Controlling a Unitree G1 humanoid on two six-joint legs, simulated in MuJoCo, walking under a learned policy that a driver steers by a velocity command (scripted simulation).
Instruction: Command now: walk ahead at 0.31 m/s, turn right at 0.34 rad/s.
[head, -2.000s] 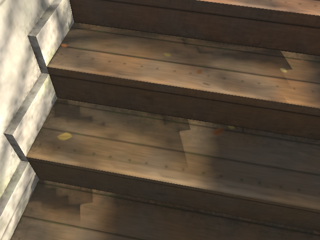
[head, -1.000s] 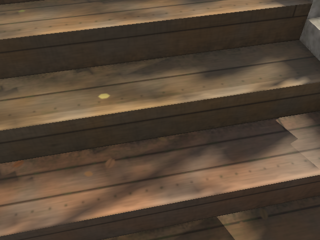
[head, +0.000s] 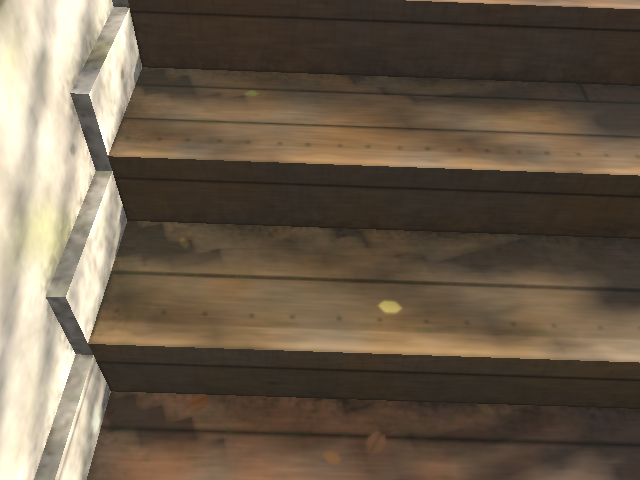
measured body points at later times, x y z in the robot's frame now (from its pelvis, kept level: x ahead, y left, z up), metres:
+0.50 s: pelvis +0.14 -0.02 +0.03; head +0.12 -0.04 +0.48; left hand +0.12 +0.20 -0.11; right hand +0.31 -0.25 -0.07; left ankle +0.18 +0.12 -0.54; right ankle +0.05 -0.10 -0.70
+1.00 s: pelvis +0.41 +0.01 +0.19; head +0.41 +0.03 +0.64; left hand +0.74 +0.06 +0.12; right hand +0.19 -0.13 +0.06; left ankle +0.44 +0.14 -0.53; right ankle +0.39 -0.12 -0.32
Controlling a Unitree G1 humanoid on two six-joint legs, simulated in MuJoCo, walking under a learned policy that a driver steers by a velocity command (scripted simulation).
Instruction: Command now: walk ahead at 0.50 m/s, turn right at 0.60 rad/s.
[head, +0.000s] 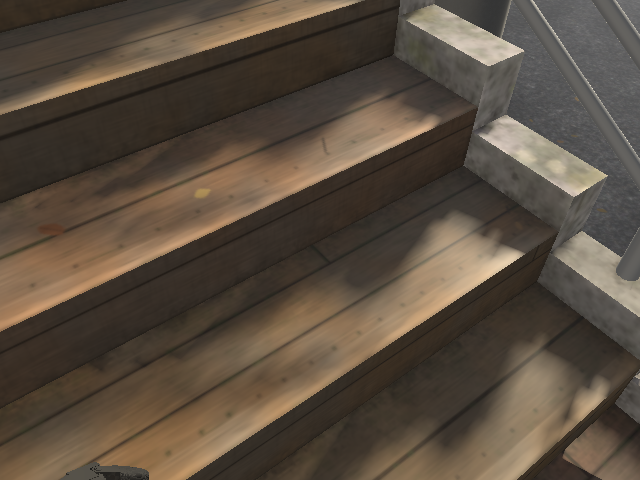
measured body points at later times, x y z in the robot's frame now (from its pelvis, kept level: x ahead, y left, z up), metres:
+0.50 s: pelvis +0.29 -0.07 +0.12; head +0.30 -0.05 +0.57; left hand +0.43 +0.16 -0.02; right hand +0.26 -0.32 -0.02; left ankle +0.21 +0.04 -0.38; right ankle +0.36 -0.16 -0.56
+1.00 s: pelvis +0.39 -0.04 +0.18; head +0.40 -0.03 +0.63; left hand +0.61 +0.24 +0.14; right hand +0.50 -0.29 +0.07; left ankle +0.35 +0.04 -0.56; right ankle +0.36 -0.19 -0.45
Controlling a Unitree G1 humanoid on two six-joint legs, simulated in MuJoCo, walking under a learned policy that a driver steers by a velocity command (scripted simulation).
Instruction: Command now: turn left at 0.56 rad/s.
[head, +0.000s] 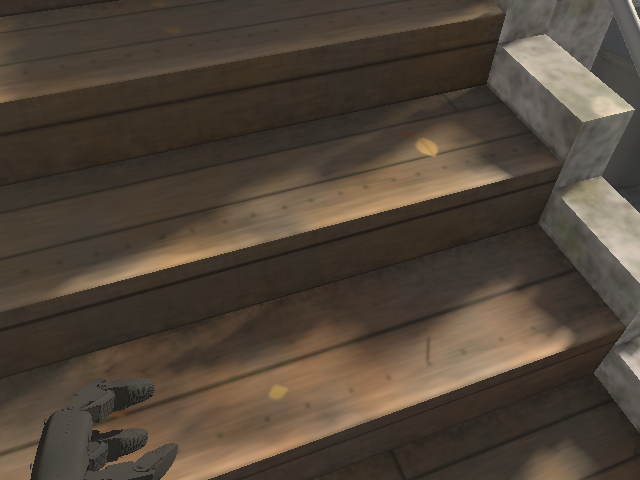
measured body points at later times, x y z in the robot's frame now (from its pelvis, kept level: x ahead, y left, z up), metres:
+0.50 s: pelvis -0.01 -0.05 +0.00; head +0.01 -0.06 +0.45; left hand +0.09 +0.21 -0.08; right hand +0.24 -0.26 -0.09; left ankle -0.13 +0.08 -0.56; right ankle -0.03 -0.14 -0.74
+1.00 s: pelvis -0.03 +0.01 -0.01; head -0.02 +0.02 +0.44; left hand -0.02 +0.32 -0.11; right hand +0.21 -0.10 -0.12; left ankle -0.09 +0.09 -0.74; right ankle -0.02 -0.13 -0.60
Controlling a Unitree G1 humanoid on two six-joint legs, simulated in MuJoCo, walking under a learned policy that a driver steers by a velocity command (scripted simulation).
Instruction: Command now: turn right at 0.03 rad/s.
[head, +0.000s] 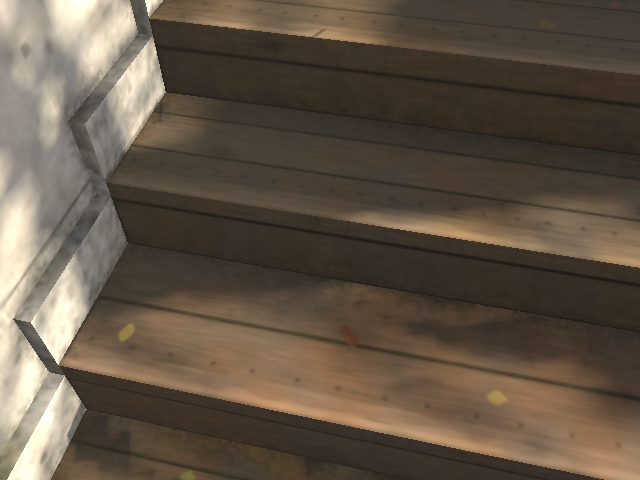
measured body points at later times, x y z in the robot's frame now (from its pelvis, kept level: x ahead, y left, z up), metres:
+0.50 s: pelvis +0.03 -0.07 +0.01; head +0.04 -0.09 +0.46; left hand +0.27 +0.10 -0.08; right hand -0.02 -0.30 -0.15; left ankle -0.01 +0.10 -0.73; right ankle -0.05 -0.18 -0.46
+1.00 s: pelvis +0.18 -0.31 +0.13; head +0.17 -0.33 +0.58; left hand +0.16 -0.06 -0.01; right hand +0.26 -0.57 +0.00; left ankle +0.25 -0.17 -0.32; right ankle +0.15 -0.38 -0.57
